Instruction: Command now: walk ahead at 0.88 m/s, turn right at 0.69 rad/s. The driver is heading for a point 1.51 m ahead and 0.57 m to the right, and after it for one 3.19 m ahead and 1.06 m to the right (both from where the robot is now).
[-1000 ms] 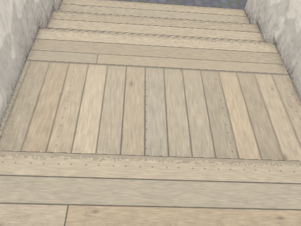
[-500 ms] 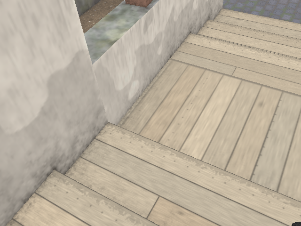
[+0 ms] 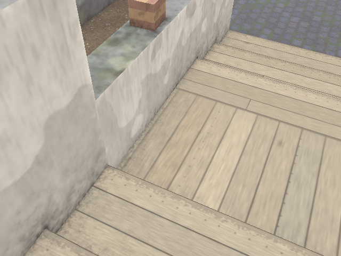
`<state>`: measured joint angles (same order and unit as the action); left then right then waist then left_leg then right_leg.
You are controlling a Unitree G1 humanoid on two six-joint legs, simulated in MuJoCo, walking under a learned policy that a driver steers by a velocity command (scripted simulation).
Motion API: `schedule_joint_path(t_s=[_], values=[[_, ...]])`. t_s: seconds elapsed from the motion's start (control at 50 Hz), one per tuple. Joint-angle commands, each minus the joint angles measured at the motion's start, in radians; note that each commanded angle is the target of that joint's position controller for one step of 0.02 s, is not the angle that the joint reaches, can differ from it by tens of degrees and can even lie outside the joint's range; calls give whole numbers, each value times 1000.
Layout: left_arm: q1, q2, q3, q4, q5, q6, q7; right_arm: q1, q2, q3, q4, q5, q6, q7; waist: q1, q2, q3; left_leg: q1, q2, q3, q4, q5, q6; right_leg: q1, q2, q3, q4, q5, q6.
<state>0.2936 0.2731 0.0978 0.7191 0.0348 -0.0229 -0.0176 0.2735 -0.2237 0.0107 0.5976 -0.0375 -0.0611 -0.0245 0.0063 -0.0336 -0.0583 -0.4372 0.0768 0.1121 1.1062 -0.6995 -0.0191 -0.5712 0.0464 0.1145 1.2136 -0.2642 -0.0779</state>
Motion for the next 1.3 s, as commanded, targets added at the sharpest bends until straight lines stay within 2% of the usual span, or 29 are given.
schedule_joint_path(t_s=[0.02,0.16,0.2,0.24,0.28,0.3,0.32,0.34,0.36,0.4,0.52,0.62,0.66,0.68,0.7,0.72,0.74,0.76,0.82,0.98,1.08,1.14,1.16,1.18,1.2,1.22,1.24,1.26,1.3], values=[[-102,75,22,-118,1,1,-39,-144,-117,-55,-39,-6,-39,-20,69,130,165,56,204,-401,-627,103,73,-274,-67,-23,-11,215,27],[-169,56,-7,-100,-11,54,-104,46,-152,-92,137,14,-77,-27,41,97,117,196,50,52,-614,537,43,247,16,-317,-589,499,-14],[68,102,10,-14,-16,43,-86,39,-170,-103,152,16,-63,-41,133,98,-3,190,47,91,-251,966,40,517,15,-277,-611,480,-66],[377,175,47,99,-44,39,-50,-175,-138,-97,104,9,-18,-28,355,-160,33,-188,-104,120,562,308,45,853,-56,-123,-897,473,-206],[307,240,15,69,-24,-1,-25,-46,-29,-51,-2,-15,-12,-22,92,-109,31,-522,-44,-91,664,111,68,927,-181,85,-545,894,-193],[286,183,0,48,-28,-5,-14,0,-100,-51,-20,-35,-23,-6,55,40,-60,-581,-7,-182,488,237,65,991,-222,262,-599,718,-251],[154,262,27,-10,-17,-12,15,-6,-157,-55,-36,-48,-31,2,30,-52,-97,-593,3,-258,329,284,19,907,-344,567,-832,201,-362],[37,221,17,-34,-14,-13,25,-47,-241,-81,31,-46,-14,7,-2,77,15,-501,32,-251,198,311,-26,707,-295,559,-963,-63,-346],[12,234,16,-33,-6,-25,21,-45,-252,-88,34,-48,4,8,-33,-32,69,-435,47,-291,92,286,-45,569,-324,654,-949,-69,-387],[88,198,4,-3,-13,-38,7,-197,-265,-87,18,-26,25,14,8,92,176,-347,49,-263,-104,296,-69,375,-253,577,-930,-11,-370],[143,158,-4,50,-45,-63,15,-349,-129,-49,8,-5,-5,66,70,57,126,-39,-22,-221,-487,1019,-9,224,-31,340,-755,-12,-189],[140,177,6,64,5,-39,43,-235,-165,-76,36,57,2,52,20,-53,145,190,0,-299,-695,909,-22,340,-25,401,-564,-29,-113],[131,208,12,84,12,-25,32,109,-259,-126,160,44,-10,20,-138,53,4,480,-31,-217,-701,794,-20,361,24,304,-108,192,-101],[138,112,-1,87,1,-34,24,253,-291,-139,207,1,-20,15,-174,137,-36,734,27,-310,-564,662,-5,84,85,254,234,-98,-80],[86,-25,-45,42,-7,-51,30,349,-270,-114,209,-31,-15,23,-175,295,-57,816,161,-372,-312,786,-97,-208,96,181,647,-517,-101],[297,-13,-43,-17,-79,-59,60,268,-361,-142,181,-22,-9,32,-16,586,-271,915,422,-884,-599,611,4,-364,70,57,782,-394,-65],[175,48,-46,19,-26,-47,53,128,-294,-141,156,-2,-6,25,-30,389,-170,743,398,-1047,-851,-112,99,-456,6,-5,660,-214,-65],[-27,119,-30,15,10,-25,25,27,-176,-112,129,13,-4,22,-76,159,88,466,270,-766,-894,-158,71,-402,-47,-29,494,-91,-51],[-114,82,-35,-14,6,-6,-42,44,-90,-76,233,7,-49,9,-11,170,206,186,186,-504,-845,249,51,-235,-128,80,168,92,-41],[-323,62,-67,-38,-3,-25,-71,239,-92,-70,368,26,-75,26,-8,75,167,377,129,-102,-902,1009,50,-55,-62,-60,-399,491,-106],[-427,43,-87,-5,26,-48,-41,348,-150,-55,434,27,-36,-10,-55,52,154,530,93,-32,-697,1308,71,144,35,-218,-729,537,-119],[-168,112,-64,108,16,-30,-6,356,-167,-51,474,-2,7,-26,61,101,82,534,129,-73,-248,1500,110,395,0,-203,-819,401,-131],[-2,135,-49,170,29,-29,5,331,-141,-44,489,-1,14,-23,144,69,53,329,101,-83,25,1317,126,653,-66,-152,-887,443,-145],[129,183,-20,220,38,-34,12,174,-125,-51,447,11,-4,-4,225,-109,20,22,-65,-65,464,452,120,894,-173,-43,-921,487,-187],[171,224,-26,220,57,-56,9,159,-91,-49,366,42,-40,-6,154,-124,-66,-272,-74,-208,607,15,166,1085,-307,21,-540,807,-125],[202,202,-37,229,51,-67,8,229,-83,-51,349,81,-61,-11,112,-64,-147,-381,-48,-292,532,70,189,1159,-411,148,-510,982,-150],[197,198,-13,256,34,-65,15,201,-111,-55,347,82,-49,-14,121,-62,-102,-522,-43,-199,512,161,159,1104,-443,277,-697,583,-244],[140,157,-16,248,31,-68,26,136,-105,-53,333,42,-30,-4,88,-52,12,-610,2,-187,445,196,148,970,-437,333,-845,156,-260],[77,59,-47,240,13,-94,30,107,-53,-56,349,-8,-10,32,10,40,191,-464,45,-224,289,334,109,596,-376,221,-919,202,-206]])
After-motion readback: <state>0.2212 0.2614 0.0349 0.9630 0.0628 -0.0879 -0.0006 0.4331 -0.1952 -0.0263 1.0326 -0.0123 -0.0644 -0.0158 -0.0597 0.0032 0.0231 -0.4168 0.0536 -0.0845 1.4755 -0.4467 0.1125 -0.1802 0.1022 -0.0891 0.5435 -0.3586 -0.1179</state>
